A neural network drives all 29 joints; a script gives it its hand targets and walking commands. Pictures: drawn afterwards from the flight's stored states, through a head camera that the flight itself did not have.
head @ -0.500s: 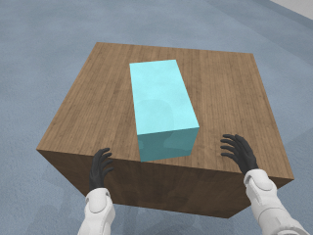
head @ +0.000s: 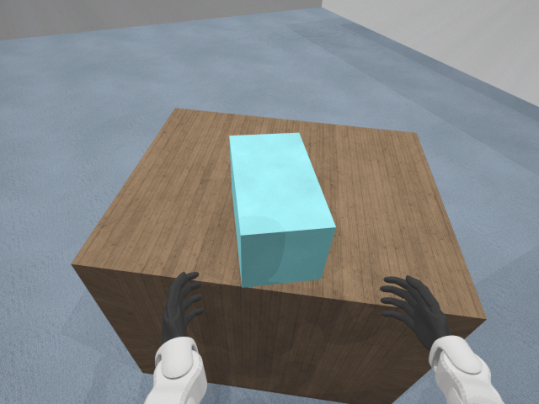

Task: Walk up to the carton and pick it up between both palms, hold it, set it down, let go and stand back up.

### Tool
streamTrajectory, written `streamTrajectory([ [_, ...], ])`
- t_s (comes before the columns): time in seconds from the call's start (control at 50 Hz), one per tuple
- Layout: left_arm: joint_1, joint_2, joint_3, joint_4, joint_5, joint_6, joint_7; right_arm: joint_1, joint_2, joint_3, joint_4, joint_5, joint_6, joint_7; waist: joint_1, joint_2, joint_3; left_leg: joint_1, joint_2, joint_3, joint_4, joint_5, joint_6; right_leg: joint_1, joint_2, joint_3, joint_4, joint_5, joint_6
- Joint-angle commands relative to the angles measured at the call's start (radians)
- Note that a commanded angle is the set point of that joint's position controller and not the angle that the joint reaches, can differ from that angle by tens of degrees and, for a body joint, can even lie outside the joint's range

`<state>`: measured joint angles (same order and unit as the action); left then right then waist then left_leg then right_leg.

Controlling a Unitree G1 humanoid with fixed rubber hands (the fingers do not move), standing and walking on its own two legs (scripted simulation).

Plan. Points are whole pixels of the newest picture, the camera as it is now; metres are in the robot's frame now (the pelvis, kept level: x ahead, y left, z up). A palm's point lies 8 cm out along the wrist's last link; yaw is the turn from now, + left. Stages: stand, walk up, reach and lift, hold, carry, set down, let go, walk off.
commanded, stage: set down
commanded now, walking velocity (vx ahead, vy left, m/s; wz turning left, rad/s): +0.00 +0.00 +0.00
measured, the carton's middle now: (272, 203) +0.55 +0.04 -0.03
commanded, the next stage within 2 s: let go in 1.76 s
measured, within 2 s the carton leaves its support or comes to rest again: neither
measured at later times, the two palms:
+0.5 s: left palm (173, 343) +0.23 +0.17 -0.02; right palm (430, 337) +0.27 -0.23 -0.03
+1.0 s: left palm (145, 358) +0.21 +0.21 -0.03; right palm (434, 357) +0.24 -0.23 -0.03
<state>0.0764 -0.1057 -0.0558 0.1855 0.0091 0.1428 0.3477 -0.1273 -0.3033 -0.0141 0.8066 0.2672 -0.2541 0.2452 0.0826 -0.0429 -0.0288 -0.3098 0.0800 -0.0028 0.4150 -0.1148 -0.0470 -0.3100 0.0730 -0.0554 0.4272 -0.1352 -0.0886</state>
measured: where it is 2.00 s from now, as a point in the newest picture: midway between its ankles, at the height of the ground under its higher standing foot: outside the picture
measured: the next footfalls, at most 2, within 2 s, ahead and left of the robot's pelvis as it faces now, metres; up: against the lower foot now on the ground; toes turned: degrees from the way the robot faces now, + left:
none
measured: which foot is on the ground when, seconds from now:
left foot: down 0.00-1.00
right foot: down 0.00-1.00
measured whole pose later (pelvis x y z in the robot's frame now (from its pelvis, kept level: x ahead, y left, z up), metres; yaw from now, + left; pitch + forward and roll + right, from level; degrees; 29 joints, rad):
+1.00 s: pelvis +0.04 +0.01 +0.00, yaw +1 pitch -1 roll +0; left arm 0.27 0.05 -0.06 0.16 0.04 0.17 0.20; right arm 0.15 -0.30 -0.01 0.61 0.24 -0.16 0.14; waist 0.08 -0.07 0.02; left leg -0.22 0.06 0.00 0.41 -0.18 -0.04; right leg -0.21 0.05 -0.05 0.43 -0.20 -0.07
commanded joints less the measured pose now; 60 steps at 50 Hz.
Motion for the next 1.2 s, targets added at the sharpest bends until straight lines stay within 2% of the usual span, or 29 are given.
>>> streamTrajectory([
  [0.0,-0.239,-0.031,-0.136,-0.352,0.027,-0.066,0.01,-0.165,-0.262,-0.066,-0.309,0.046,-0.017,0.001,-0.084,-0.066,-0.156,0.031,-0.052,0.002,-0.042,-0.164,0.057,0.136,-0.121,0.212,-0.133,-0.49,0.047],
  [0.06,-0.142,-0.028,-0.127,-0.314,0.043,-0.026,-0.003,-0.074,-0.261,-0.048,-0.325,0.053,0.014,-0.014,-0.085,-0.082,-0.109,0.035,-0.062,0.008,-0.047,-0.171,0.057,0.146,-0.135,0.231,-0.162,-0.508,0.05],
  [0.08,-0.152,-0.028,-0.13,-0.342,0.04,-0.042,-0.003,-0.056,-0.263,-0.054,-0.342,0.045,0.007,-0.016,-0.09,-0.048,-0.1,0.045,-0.067,0.012,-0.045,-0.141,0.057,0.149,-0.131,0.228,-0.145,-0.455,0.048],
  [0.1,-0.096,-0.014,-0.118,-0.261,0.042,-0.015,-0.025,-0.013,-0.245,-0.055,-0.327,0.023,0.022,-0.029,-0.09,-0.097,-0.106,0.061,-0.069,0.021,-0.048,-0.137,0.06,0.167,-0.125,0.22,-0.157,-0.421,0.051],
  [0.12,-0.109,-0.005,-0.103,-0.323,0.05,-0.031,-0.024,-0.006,-0.231,-0.046,-0.358,0.038,0.013,-0.03,-0.082,-0.088,-0.129,0.061,-0.066,0.016,-0.04,-0.119,0.057,0.187,-0.13,0.23,-0.146,-0.41,0.059],
  [0.14,-0.058,-0.011,-0.123,-0.322,0.048,-0.026,-0.033,0.041,-0.24,-0.06,-0.374,0.029,0.017,-0.032,-0.097,-0.084,-0.12,0.082,-0.069,0.02,-0.054,-0.1,0.052,0.196,-0.129,0.213,-0.152,-0.341,0.056],
  [0.2,-0.018,0.0,-0.097,-0.384,0.055,-0.061,-0.035,0.073,-0.247,-0.044,-0.409,0.043,-0.008,-0.038,-0.076,-0.084,-0.192,0.075,-0.067,0.013,-0.051,-0.024,0.047,0.259,-0.116,0.199,-0.106,-0.171,0.059],
  [0.26,0.038,0.026,-0.065,-0.344,0.067,-0.066,-0.062,0.139,-0.222,-0.019,-0.402,0.036,-0.017,-0.067,-0.075,-0.093,-0.165,0.057,-0.074,0.021,-0.04,-0.004,0.047,0.32,-0.129,0.22,-0.1,-0.061,0.08],
  [0.28,0.037,0.017,-0.098,-0.348,0.072,-0.076,-0.069,0.152,-0.212,-0.013,-0.361,0.038,-0.018,-0.064,-0.095,-0.039,-0.161,0.067,-0.081,0.015,-0.045,0.007,0.044,0.316,-0.126,0.204,-0.095,-0.025,0.069],
  [0.32,0.06,0.048,-0.039,-0.295,0.089,-0.078,-0.086,0.19,-0.183,0.015,-0.371,0.022,-0.014,-0.087,-0.083,-0.063,-0.138,0.044,-0.092,0.025,-0.045,0.026,0.047,0.369,-0.133,0.222,-0.076,0.107,0.082],
  [0.38,0.094,0.057,-0.04,-0.392,0.081,-0.1,-0.073,0.199,-0.209,0.003,-0.41,0.035,-0.047,-0.084,-0.075,-0.07,-0.198,0.073,-0.085,0.007,-0.036,0.088,0.042,0.372,-0.115,0.187,-0.053,0.189,0.084],
  [0.44,0.093,0.085,-0.024,-0.282,0.087,-0.114,-0.109,0.243,-0.165,0.029,-0.415,0.005,-0.046,-0.11,-0.093,-0.101,-0.136,0.049,-0.099,0.027,-0.037,0.067,0.047,0.401,-0.129,0.209,-0.061,0.239,0.093],
  [0.52,0.134,0.112,-0.043,-0.347,0.068,-0.151,-0.118,0.252,-0.17,0.035,-0.422,0.019,-0.08,-0.111,-0.101,-0.076,-0.209,0.065,-0.102,0.008,-0.033,0.146,0.038,0.433,-0.115,0.174,-0.027,0.463,0.099],
  [0.54,0.15,0.106,-0.013,-0.267,0.078,-0.151,-0.129,0.273,-0.157,0.049,-0.402,0.009,-0.081,-0.114,-0.098,-0.085,-0.174,0.057,-0.104,0.01,-0.039,0.119,0.036,0.431,-0.137,0.189,-0.03,0.482,0.112],
  [0.58,0.159,0.118,-0.017,-0.299,0.061,-0.158,-0.132,0.264,-0.158,0.018,-0.443,0.0,-0.099,-0.111,-0.093,-0.095,-0.211,0.071,-0.097,0.014,-0.034,0.099,0.041,0.419,-0.121,0.176,-0.046,0.372,0.103],
  [0.6,0.173,0.13,-0.005,-0.258,0.063,-0.149,-0.138,0.291,-0.151,0.039,-0.415,0.001,-0.088,-0.12,-0.088,-0.102,-0.205,0.068,-0.101,0.016,-0.033,0.112,0.048,0.44,-0.126,0.184,-0.037,0.413,0.104],
  [0.66,0.157,0.135,-0.004,-0.234,0.082,-0.136,-0.148,0.297,-0.155,0.023,-0.348,-0.012,-0.075,-0.121,-0.108,-0.048,-0.117,0.091,-0.095,0.012,-0.048,0.081,0.037,0.386,-0.12,0.18,-0.058,0.345,0.102],
  [0.68,0.139,0.17,0.01,-0.129,0.076,-0.124,-0.17,0.287,-0.102,0.035,-0.325,-0.047,-0.057,-0.137,-0.113,-0.104,-0.078,0.057,-0.103,0.025,-0.049,0.016,0.052,0.372,-0.143,0.21,-0.093,0.234,0.107],
  [0.72,0.102,0.169,0.019,-0.154,0.069,-0.109,-0.165,0.264,-0.093,0.022,-0.353,-0.053,-0.029,-0.131,-0.091,-0.097,-0.051,0.055,-0.091,0.016,-0.064,-0.074,0.058,0.302,-0.144,0.213,-0.121,-0.011,0.102],
  [0.8,0.043,0.189,-0.01,-0.091,0.056,-0.044,-0.164,0.172,-0.074,0.01,-0.344,-0.092,0.034,-0.121,-0.08,-0.055,0.045,0.09,-0.086,0.029,-0.084,-0.128,0.064,0.154,-0.143,0.202,-0.166,-0.252,0.078],
  [0.82,-0.006,0.186,-0.031,-0.166,0.038,-0.044,-0.157,0.182,-0.072,-0.005,-0.36,-0.083,0.042,-0.113,-0.086,-0.04,0.007,0.104,-0.078,0.026,-0.074,-0.143,0.065,0.146,-0.137,0.194,-0.153,-0.302,0.075],
  [0.84,0.002,0.192,-0.01,-0.196,0.026,-0.034,-0.145,0.166,-0.086,-0.015,-0.402,-0.082,0.048,-0.105,-0.062,-0.051,-0.006,0.097,-0.081,0.033,-0.074,-0.147,0.067,0.134,-0.139,0.201,-0.167,-0.368,0.074],
  [0.86,-0.009,0.208,-0.013,-0.146,0.016,-0.018,-0.154,0.167,-0.065,-0.013,-0.397,-0.095,0.067,-0.11,-0.077,-0.07,0.027,0.08,-0.085,0.041,-0.068,-0.172,0.074,0.12,-0.151,0.214,-0.172,-0.382,0.074],
  [0.88,0.016,0.201,-0.006,-0.111,0.018,-0.013,-0.154,0.195,-0.061,-0.004,-0.355,-0.096,0.084,-0.107,-0.072,-0.051,0.028,0.082,-0.081,0.04,-0.078,-0.165,0.065,0.124,-0.15,0.203,-0.177,-0.386,0.068],
  [0.98,0.018,0.215,-0.029,-0.252,-0.015,-0.039,-0.135,0.178,-0.096,-0.058,-0.421,-0.085,0.064,-0.087,-0.069,-0.004,-0.045,0.091,-0.075,0.038,-0.077,-0.113,0.054,0.125,-0.125,0.168,-0.142,-0.289,0.067],
  [1.0,0.044,0.233,-0.009,-0.147,0.001,-0.02,-0.152,0.199,-0.081,-0.034,-0.368,-0.099,0.073,-0.101,-0.081,-0.037,0.006,0.088,-0.089,0.045,-0.071,-0.119,0.065,0.128,-0.134,0.174,-0.147,-0.255,0.072],
  [1.08,0.028,0.258,0.014,-0.075,0.013,-0.004,-0.181,0.226,-0.052,-0.024,-0.312,-0.129,0.08,-0.119,-0.078,-0.043,0.031,0.071,-0.093,0.05,-0.076,-0.153,0.071,0.151,-0.139,0.183,-0.152,-0.273,0.076],
  [1.16,0.108,0.293,0.047,-0.087,0.008,-0.017,-0.208,0.269,-0.08,-0.023,-0.321,-0.132,0.056,-0.133,-0.086,-0.053,-0.043,0.089,-0.101,0.05,-0.067,-0.049,0.061,0.236,-0.136,0.174,-0.116,0.026,0.087],
  [1.18,0.089,0.295,0.051,-0.14,0.01,-0.033,-0.204,0.247,-0.085,-0.015,-0.365,-0.114,0.04,-0.129,-0.069,-0.045,-0.092,0.091,-0.092,0.041,-0.065,-0.025,0.058,0.264,-0.129,0.161,-0.1,0.053,0.09],
])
